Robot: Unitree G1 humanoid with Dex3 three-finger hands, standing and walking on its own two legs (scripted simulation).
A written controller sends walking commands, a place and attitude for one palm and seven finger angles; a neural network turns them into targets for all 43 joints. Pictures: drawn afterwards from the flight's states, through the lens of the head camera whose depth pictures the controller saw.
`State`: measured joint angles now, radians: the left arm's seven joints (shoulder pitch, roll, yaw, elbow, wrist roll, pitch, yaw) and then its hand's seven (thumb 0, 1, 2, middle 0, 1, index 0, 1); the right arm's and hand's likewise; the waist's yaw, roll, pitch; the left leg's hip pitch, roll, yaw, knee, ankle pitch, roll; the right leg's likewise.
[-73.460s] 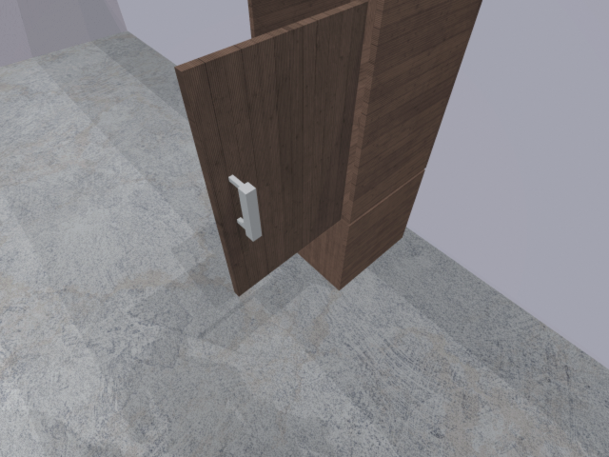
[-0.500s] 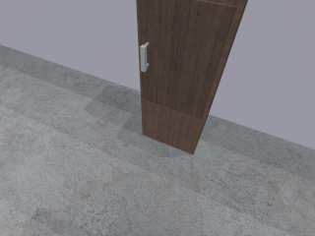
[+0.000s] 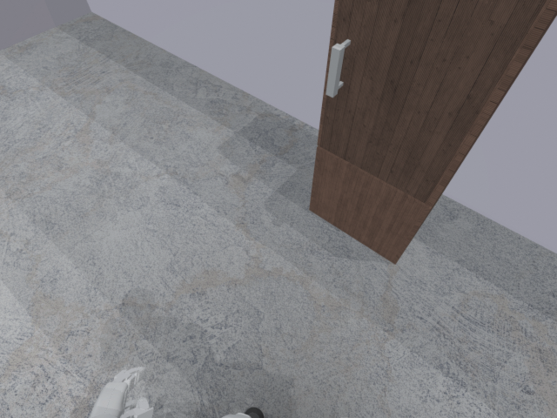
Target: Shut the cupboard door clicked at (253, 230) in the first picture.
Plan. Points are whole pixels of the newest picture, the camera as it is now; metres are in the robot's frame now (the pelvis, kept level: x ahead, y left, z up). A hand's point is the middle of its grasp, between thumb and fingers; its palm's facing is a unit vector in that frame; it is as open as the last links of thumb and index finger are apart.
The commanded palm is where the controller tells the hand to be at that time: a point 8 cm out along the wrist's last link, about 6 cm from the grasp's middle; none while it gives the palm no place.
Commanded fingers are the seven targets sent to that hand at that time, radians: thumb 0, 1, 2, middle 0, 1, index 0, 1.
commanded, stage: walk to a spot facing it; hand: left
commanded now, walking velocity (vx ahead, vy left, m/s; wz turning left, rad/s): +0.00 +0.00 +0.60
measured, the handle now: (339, 68) +0.90 -0.14 -0.03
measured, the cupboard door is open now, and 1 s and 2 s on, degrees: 0 0 0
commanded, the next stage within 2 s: none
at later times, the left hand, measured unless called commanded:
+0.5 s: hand out of the picture -0.06 +0.18 -0.19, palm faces +0.39 -0.87 -0.28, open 7.4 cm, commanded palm none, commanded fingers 0.00 0.90 0.90 -0.20 -0.30 -0.20 -0.30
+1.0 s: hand out of the picture +0.02 +0.15 -0.15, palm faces +0.64 -0.73 -0.26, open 7.4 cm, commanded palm none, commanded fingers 0.00 0.90 0.90 -0.20 -0.30 -0.20 -0.30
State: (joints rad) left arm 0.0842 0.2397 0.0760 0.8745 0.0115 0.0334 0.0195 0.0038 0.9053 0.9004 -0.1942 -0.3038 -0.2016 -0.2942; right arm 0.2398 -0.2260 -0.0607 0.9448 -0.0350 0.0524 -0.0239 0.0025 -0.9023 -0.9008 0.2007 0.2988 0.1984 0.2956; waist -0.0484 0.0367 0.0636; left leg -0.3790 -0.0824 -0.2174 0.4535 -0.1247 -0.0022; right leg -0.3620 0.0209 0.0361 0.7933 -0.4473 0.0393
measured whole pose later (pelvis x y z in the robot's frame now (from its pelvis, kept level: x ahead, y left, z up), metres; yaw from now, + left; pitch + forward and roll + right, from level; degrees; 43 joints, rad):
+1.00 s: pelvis +0.11 -0.03 +0.00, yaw +40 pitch +1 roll +2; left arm 0.31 0.18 0.05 0.90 0.03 -0.02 0.01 0.00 0.90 0.90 -0.20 -0.30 -0.20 -0.29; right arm 0.21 -0.25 -0.08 0.92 -0.02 0.07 0.04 0.01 -0.91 -0.90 0.20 0.30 0.19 0.30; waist -0.03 0.01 0.04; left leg -0.57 0.02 0.01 1.17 -0.33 -0.03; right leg -0.16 -0.11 -0.20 0.46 -0.31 0.00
